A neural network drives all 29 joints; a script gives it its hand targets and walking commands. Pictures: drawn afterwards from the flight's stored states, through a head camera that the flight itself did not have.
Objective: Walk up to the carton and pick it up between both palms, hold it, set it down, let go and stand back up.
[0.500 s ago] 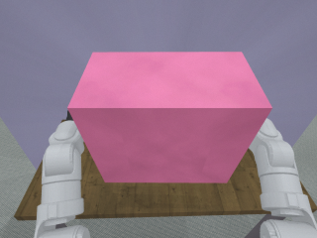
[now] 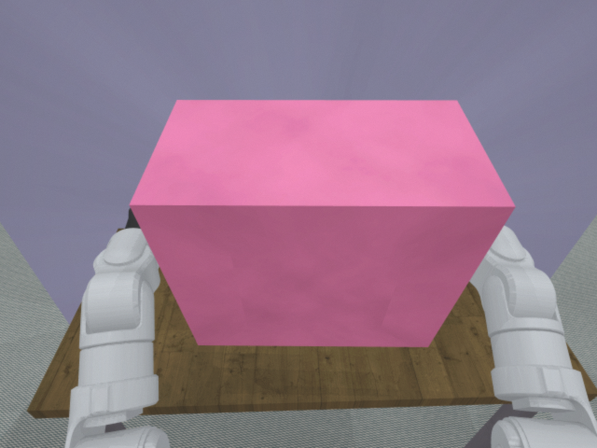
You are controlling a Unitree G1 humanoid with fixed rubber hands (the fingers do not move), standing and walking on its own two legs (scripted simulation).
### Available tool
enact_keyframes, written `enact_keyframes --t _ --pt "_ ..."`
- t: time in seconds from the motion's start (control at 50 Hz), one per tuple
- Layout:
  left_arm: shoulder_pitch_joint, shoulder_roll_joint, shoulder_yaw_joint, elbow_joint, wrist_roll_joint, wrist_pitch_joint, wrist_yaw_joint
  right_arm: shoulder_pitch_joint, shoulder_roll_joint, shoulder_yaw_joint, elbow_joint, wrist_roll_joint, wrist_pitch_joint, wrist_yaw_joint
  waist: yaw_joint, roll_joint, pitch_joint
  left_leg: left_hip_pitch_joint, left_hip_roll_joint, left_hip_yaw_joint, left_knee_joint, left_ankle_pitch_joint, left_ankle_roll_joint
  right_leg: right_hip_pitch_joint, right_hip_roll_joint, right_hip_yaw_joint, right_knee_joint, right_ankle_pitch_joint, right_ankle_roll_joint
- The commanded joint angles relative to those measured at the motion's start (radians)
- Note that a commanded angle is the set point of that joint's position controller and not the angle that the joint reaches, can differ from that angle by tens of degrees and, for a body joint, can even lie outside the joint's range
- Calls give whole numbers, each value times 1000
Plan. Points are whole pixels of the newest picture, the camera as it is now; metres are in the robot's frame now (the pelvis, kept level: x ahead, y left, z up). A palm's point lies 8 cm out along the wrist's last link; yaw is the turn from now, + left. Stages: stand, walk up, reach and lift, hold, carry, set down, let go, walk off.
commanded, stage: hold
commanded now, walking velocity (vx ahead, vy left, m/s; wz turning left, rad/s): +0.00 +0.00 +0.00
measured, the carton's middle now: (314, 235) +0.34 -0.01 +0.16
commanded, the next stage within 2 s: none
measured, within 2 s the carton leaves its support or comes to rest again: neither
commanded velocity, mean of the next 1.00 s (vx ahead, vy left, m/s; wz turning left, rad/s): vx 0.00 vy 0.00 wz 0.00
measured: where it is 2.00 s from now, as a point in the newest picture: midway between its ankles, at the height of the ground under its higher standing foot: outside the picture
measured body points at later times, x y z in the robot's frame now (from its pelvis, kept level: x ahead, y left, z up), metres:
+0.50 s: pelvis +0.00 +0.00 +0.00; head -0.04 +0.02 +0.45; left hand +0.36 +0.20 +0.17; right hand +0.36 -0.21 +0.18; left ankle +0.01 +0.13 -0.75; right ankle +0.01 -0.13 -0.75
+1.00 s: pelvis +0.00 +0.00 +0.00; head -0.04 +0.01 +0.45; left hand +0.36 +0.20 +0.17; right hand +0.36 -0.22 +0.18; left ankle +0.01 +0.13 -0.75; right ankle +0.01 -0.13 -0.75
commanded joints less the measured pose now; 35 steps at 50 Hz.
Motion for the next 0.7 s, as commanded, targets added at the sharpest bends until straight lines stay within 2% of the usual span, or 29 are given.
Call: enact_keyframes --t 0.0,0.02,0.04,0.08,0.1,0.12,0.14,0.16,0.2,0.22,0.24,0.26,0.28,0.3,0.32,0.34,0.38,0.4,0.42,0.46,0.5,0.52,0.54,0.56,0.58,0.6,0.64,0.66,0.68 --pt "-677 -379 -425 -196 -124 -59 -114 -749 436 452 -325 125 -59 174 22 12 -383 74 -66 60 -25 254 -23 152 58 -28 -6 231 1" --pt "-685 -389 -423 -178 -120 -58 -118 -733 434 437 -283 112 -52 174 9 11 -360 64 -61 63 -41 219 -23 140 58 -28 -6 210 0" --pt "-717 -384 -414 -166 -120 -59 -124 -749 448 433 -268 103 -54 175 10 11 -339 43 -64 66 -49 166 -16 133 49 -24 -11 173 3" --pt "-723 -405 -447 -232 -138 -73 -122 -746 470 462 -312 123 -65 172 9 21 -428 81 -66 61 -28 245 -24 171 55 -22 10 264 7" --pt "-753 -394 -448 -243 -144 -78 -120 -742 475 461 -297 125 -59 169 -1 26 -424 84 -68 61 -25 245 -28 166 55 -26 11 270 13" --pt "-751 -398 -450 -225 -141 -74 -119 -752 463 449 -292 123 -62 171 -1 43 -411 77 -67 59 -28 235 -31 155 53 -27 7 245 9" --pt "-757 -396 -439 -190 -139 -72 -120 -767 464 438 -281 109 -60 170 -1 33 -388 61 -68 63 -33 208 -25 141 49 -24 1 224 10" --pt "-759 -396 -432 -182 -139 -73 -121 -781 483 451 -287 107 -63 171 13 11 -404 50 -70 65 -38 182 -12 152 47 -21 -2 201 12" --pt "-744 -400 -422 -139 -129 -72 -122 -767 475 431 -248 92 -62 169 8 15 -372 33 -68 66 -50 156 -9 145 44 -19 -1 185 7" --pt "-766 -409 -440 -166 -143 -79 -125 -775 490 440 -264 97 -65 167 -1 10 -423 45 -69 67 -45 169 -10 164 44 -19 4 205 12" --pt "-791 -399 -430 -166 -135 -81 -125 -781 493 438 -246 99 -60 166 6 36 -399 41 -70 68 -45 167 -14 157 41 -17 6 202 10" --pt "-774 -397 -415 -137 -121 -76 -126 -783 484 431 -225 96 -60 168 6 27 -384 39 -70 68 -48 159 -11 152 42 -19 -1 192 9" --pt "-784 -401 -416 -165 -120 -80 -125 -793 498 441 -245 104 -66 170 17 37 -407 40 -71 70 -43 179 -12 162 44 -24 5 194 11" --pt "-772 -420 -452 -194 -140 -81 -120 -793 482 438 -273 111 -76 172 -1 55 -451 72 -65 63 -29 232 -26 170 55 -27 14 226 6" --pt "-770 -403 -444 -193 -139 -83 -117 -786 475 441 -277 115 -76 170 0 61 -441 82 -69 62 -15 265 -29 171 51 -26 14 257 10" --pt "-738 -404 -438 -182 -129 -79 -117 -755 461 438 -252 112 -70 167 -8 48 -414 93 -67 58 -20 268 -32 159 56 -29 8 265 10" --pt "-722 -392 -418 -178 -124 -72 -125 -756 464 443 -268 114 -68 163 0 9 -413 88 -69 62 -23 254 -19 171 58 -32 5 260 14" --pt "-734 -401 -434 -205 -129 -74 -124 -751 458 440 -273 115 -69 164 -6 28 -424 85 -66 58 -25 267 -28 176 61 -32 11 264 9" --pt "-722 -397 -430 -176 -123 -68 -124 -751 453 432 -272 110 -68 163 -6 37 -394 86 -67 58 -24 261 -31 161 57 -30 6 264 9" --pt "-740 -401 -448 -203 -137 -69 -124 -752 435 419 -278 116 -69 167 -25 61 -396 92 -64 53 -23 262 -43 143 57 -31 1 242 3" --pt "-730 -395 -445 -210 -138 -71 -123 -742 438 424 -281 113 -66 167 -25 44 -400 86 -64 53 -23 260 -37 157 55 -29 0 251 4" --pt "-733 -391 -441 -217 -137 -73 -121 -744 442 435 -285 120 -64 168 -9 39 -398 81 -64 52 -24 262 -38 161 58 -30 2 243 4" --pt "-747 -397 -450 -218 -142 -75 -119 -744 438 424 -279 118 -64 171 -18 54 -392 78 -63 52 -28 243 -42 145 56 -30 0 214 1" --pt "-743 -395 -439 -228 -134 -76 -117 -749 461 446 -296 125 -65 171 3 46 -404 80 -66 55 -24 265 -35 157 54 -30 1 225 4" --pt "-726 -396 -435 -182 -126 -67 -117 -759 443 432 -280 116 -63 172 1 49 -379 71 -65 57 -29 239 -34 139 54 -28 -3 208 2" --pt "-706 -396 -430 -190 -122 -66 -118 -745 457 446 -289 118 -63 169 7 41 -392 73 -66 60 -24 254 -30 158 53 -26 3 243 6" --pt "-719 -417 -480 -278 -156 -76 -109 -743 452 454 -345 137 -72 169 -11 63 -473 103 -62 51 -5 323 -46 174 63 -32 22 287 3" --pt "-732 -383 -452 -239 -149 -75 -110 -757 445 455 -331 131 -65 167 -1 45 -425 89 -67 54 -5 302 -39 165 59 -29 13 277 7" --pt "-733 -394 -458 -239 -147 -76 -110 -729 436 441 -295 122 -58 168 -16 43 -415 96 -63 52 -19 269 -41 145 60 -31 7 249 6"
